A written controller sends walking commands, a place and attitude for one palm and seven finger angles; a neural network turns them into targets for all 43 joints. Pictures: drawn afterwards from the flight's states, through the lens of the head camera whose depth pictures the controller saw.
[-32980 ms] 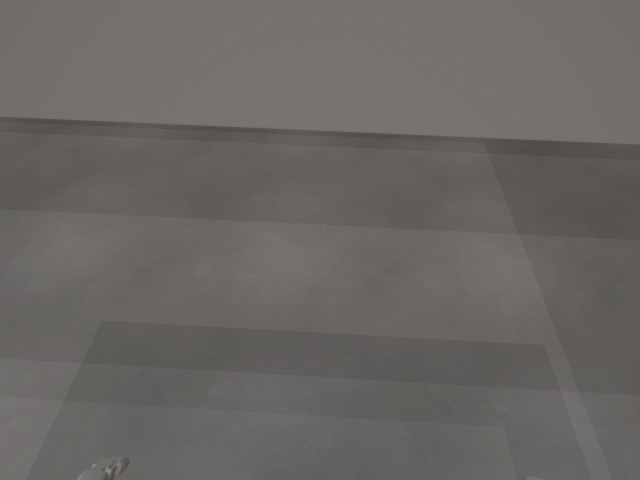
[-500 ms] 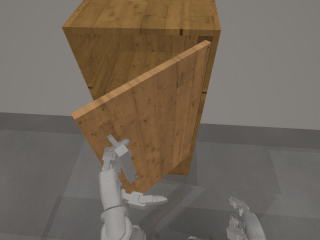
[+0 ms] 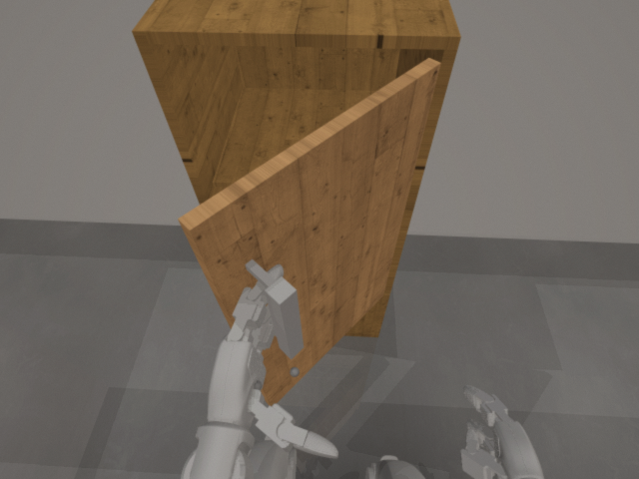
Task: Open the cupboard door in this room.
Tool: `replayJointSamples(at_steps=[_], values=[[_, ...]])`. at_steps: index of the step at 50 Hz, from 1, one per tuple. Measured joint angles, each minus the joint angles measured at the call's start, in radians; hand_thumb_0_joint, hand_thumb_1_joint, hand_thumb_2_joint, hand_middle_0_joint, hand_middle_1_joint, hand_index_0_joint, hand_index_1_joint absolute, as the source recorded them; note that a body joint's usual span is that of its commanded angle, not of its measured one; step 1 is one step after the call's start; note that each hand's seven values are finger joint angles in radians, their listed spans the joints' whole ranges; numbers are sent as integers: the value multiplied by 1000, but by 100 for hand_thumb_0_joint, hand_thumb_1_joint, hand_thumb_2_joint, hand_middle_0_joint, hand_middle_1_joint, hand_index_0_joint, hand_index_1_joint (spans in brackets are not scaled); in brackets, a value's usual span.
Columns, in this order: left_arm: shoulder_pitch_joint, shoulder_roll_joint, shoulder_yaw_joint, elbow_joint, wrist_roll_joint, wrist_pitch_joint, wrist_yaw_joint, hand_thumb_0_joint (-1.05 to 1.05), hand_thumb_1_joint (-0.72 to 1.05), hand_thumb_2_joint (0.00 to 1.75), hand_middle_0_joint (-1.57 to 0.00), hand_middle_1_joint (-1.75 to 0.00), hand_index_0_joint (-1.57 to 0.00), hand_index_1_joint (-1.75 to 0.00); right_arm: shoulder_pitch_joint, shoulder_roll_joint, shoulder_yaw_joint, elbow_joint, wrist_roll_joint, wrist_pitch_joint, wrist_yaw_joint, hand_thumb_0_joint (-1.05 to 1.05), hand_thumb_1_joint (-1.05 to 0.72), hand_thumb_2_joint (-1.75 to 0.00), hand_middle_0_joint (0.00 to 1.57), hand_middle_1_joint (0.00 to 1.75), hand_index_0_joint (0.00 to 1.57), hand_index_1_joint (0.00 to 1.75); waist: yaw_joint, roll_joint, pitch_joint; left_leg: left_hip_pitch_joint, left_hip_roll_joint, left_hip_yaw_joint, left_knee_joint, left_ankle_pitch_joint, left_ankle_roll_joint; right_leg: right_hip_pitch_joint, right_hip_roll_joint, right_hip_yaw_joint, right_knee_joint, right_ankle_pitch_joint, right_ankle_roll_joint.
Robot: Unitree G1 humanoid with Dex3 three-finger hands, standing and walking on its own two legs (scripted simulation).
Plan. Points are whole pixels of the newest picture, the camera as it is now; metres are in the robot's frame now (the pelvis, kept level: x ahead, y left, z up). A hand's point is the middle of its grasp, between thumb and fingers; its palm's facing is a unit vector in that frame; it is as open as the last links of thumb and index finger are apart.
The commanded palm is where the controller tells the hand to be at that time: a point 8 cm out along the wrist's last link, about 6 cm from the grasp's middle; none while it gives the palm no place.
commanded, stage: slide the hand sideways off the handle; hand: left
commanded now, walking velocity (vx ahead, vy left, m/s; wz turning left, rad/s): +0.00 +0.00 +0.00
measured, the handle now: (274, 311) +0.31 +0.07 +0.05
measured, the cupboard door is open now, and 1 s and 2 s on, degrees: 49 48 48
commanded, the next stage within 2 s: draw the hand back to the body in 0.88 s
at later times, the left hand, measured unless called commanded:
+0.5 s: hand (250, 406) +0.20 +0.08 +0.06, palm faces -0.07 -1.00 +0.03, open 16.0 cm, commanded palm +0.17 +0.15 +0.06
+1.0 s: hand (212, 437) +0.17 +0.12 +0.06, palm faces -0.03 -1.00 +0.01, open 16.3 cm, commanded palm +0.14 +0.17 +0.07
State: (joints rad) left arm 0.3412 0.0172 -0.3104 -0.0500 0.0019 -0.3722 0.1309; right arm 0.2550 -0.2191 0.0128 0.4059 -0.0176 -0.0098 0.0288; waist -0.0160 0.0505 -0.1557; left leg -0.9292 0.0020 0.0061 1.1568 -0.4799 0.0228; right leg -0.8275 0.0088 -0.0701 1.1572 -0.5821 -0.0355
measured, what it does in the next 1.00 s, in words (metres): stands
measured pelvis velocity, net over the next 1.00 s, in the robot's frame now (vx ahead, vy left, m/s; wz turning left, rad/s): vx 0.00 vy -0.01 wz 0.00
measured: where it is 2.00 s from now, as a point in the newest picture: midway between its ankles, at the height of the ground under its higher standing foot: outside the picture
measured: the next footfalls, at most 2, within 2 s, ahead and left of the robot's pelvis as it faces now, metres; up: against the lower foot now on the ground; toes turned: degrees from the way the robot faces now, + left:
none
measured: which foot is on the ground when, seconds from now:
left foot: down 0.00-1.00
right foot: down 0.00-1.00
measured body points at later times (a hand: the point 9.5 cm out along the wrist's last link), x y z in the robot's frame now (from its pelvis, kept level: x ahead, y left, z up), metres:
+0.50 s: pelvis +0.00 +0.01 +0.00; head +0.06 +0.01 +0.44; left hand +0.20 +0.14 +0.06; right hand +0.19 -0.21 -0.07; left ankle +0.05 +0.11 -0.65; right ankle -0.01 -0.10 -0.65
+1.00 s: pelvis +0.00 -0.01 -0.01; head +0.05 -0.01 +0.43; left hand +0.17 +0.17 +0.06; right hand +0.19 -0.23 -0.08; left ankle +0.05 +0.10 -0.65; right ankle -0.01 -0.10 -0.65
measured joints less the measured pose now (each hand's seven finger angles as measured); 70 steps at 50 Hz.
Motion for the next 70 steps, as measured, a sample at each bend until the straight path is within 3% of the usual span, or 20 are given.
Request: replayJointSamples(at_steps=[5,22,38,44,51,60,70], values=[[22,14,5,-24,32,7,12,-2,-50,30,-15,-31,-16,-31,10,14,10,-10,0,19,4,1,-90,-90,20,30,20,30,-4,-13,-4,-7,3,7,11,-5,5,-8,2,7,8,-1,5],[188,71,53,-136,-19,-23,-62,-2,-50,30,-19,-32,-22,-33,-5,18,16,-51,5,17,1,1,-90,-90,20,30,20,30,3,-10,-11,-15,8,3,30,-23,9,-9,8,4,11,-9,9],[294,110,168,-202,-102,-44,-153,-2,-50,30,-17,-31,-20,-32,-10,15,-4,-46,18,11,-30,1,-90,-90,20,30,20,30,20,-2,-17,-43,14,-18,60,-33,-7,-31,17,-16,40,-25,-7],[320,127,219,-210,-146,-46,-216,-2,-50,30,-15,-30,-16,-31,-7,13,-13,-30,25,8,-46,1,-90,-90,20,30,20,30,27,-1,-22,-49,17,-24,66,-33,-13,-36,19,-21,46,-26,-12],[330,132,221,-218,-171,-57,-253,-2,-50,30,-15,-30,-15,-30,-9,4,-20,-28,28,-9,-58,1,-90,-90,20,30,20,30,28,5,-25,-65,16,-31,84,-34,-14,-49,19,-28,62,-29,-13],[316,180,283,-296,-195,31,-243,-2,-50,30,-15,-30,-15,-30,5,19,-6,-33,50,16,-77,1,-90,-90,20,30,20,30,32,14,-12,23,20,-29,24,-15,-11,39,25,-24,-8,-1,-9],[349,216,361,-323,-258,93,-301,-2,-50,30,-15,-30,-15,-30,38,2,7,-30,64,-10,-90,1,-90,-90,20,30,20,30,23,16,-12,150,17,-27,-91,19,-2,173,27,-18,-143,47,3]])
